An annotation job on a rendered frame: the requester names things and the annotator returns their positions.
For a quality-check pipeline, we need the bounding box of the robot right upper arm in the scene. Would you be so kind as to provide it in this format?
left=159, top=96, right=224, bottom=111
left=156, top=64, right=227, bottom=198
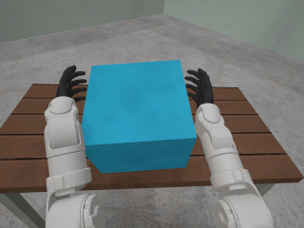
left=214, top=194, right=274, bottom=228

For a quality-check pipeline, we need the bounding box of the table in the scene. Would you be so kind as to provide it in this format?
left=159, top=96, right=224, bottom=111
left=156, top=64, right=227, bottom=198
left=0, top=84, right=304, bottom=228

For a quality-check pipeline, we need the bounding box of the robot left upper arm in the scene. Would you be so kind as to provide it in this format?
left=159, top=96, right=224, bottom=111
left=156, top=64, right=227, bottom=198
left=46, top=193, right=105, bottom=228

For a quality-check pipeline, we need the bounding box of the robot right forearm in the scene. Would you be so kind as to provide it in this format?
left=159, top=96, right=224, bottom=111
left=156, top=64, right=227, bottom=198
left=194, top=103, right=275, bottom=227

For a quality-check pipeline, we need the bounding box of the robot right hand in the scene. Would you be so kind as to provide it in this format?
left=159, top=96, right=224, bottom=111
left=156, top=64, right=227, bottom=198
left=184, top=68, right=214, bottom=109

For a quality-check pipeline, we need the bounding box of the robot left hand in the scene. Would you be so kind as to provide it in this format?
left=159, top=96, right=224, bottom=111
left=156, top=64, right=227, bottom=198
left=55, top=65, right=87, bottom=103

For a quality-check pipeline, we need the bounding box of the robot left forearm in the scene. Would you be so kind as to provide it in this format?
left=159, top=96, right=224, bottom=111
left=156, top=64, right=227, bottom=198
left=44, top=96, right=92, bottom=228

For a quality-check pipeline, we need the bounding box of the carton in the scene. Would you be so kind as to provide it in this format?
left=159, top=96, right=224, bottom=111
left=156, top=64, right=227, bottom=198
left=81, top=60, right=197, bottom=174

